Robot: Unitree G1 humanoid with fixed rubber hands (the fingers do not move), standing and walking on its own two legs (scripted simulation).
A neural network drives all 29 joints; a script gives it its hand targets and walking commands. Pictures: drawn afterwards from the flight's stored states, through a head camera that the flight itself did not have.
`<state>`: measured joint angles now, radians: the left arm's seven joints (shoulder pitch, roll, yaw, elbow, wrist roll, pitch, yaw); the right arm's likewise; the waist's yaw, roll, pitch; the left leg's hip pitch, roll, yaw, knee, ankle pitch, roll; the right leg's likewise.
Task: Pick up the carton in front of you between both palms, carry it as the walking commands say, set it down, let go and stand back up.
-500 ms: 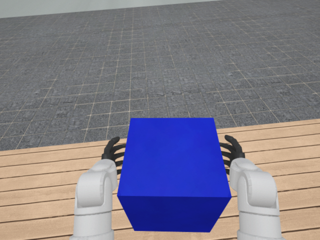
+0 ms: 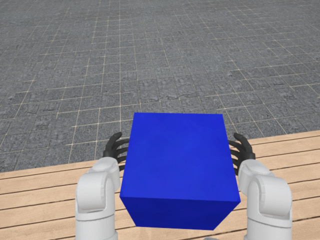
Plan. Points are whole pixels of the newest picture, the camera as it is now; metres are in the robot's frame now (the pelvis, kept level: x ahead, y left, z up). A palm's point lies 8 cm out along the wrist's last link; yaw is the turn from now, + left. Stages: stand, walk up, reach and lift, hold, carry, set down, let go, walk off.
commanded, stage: carry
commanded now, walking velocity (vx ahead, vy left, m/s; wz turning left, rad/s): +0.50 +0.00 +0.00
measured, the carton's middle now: (176, 174) +0.28 -0.01 +0.02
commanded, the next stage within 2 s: none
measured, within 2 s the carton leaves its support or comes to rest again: neither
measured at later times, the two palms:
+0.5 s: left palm (126, 84) +0.59 +0.14 +0.07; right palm (211, 77) +0.63 -0.16 +0.06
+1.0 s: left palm (126, 28) +1.01 +0.18 +0.09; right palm (189, 26) +1.01 -0.12 +0.09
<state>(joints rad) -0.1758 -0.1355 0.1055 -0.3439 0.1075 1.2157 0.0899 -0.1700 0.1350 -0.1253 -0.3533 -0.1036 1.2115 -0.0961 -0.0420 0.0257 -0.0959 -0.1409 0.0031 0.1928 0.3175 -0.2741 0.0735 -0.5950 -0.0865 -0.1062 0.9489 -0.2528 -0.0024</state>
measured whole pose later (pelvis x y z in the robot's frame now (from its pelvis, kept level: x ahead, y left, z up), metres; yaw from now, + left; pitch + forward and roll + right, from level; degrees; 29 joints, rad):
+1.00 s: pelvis +0.60 +0.03 -0.01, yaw +2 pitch +6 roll -1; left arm -0.86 0.03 0.26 0.14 0.05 1.21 0.14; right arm -0.85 -0.02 -0.27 0.15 -0.03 1.18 -0.15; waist -0.03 -0.01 0.14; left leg -0.41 -0.01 0.18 0.50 -0.20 0.11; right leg -0.53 -0.01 -0.03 0.74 -0.36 -0.01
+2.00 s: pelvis +0.74 +0.03 -0.02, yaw +4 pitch +5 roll +0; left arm -0.68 -0.01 0.22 0.12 0.06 1.22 0.13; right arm -0.71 0.00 -0.22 0.14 -0.06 1.21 -0.13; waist 0.00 0.01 -0.02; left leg -0.28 -0.02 0.07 0.59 -0.38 0.05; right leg -0.37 0.00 -0.07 0.59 -0.29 -0.03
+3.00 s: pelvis +0.84 +0.04 -0.03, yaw +3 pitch +5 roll -2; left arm -0.71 -0.01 0.17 0.20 0.04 1.22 0.16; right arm -0.70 -0.02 -0.27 0.17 -0.05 1.23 -0.13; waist 0.07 0.01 -0.08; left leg -0.51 0.04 0.02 0.52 -0.04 0.02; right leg -0.23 0.00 -0.09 0.59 -0.45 0.00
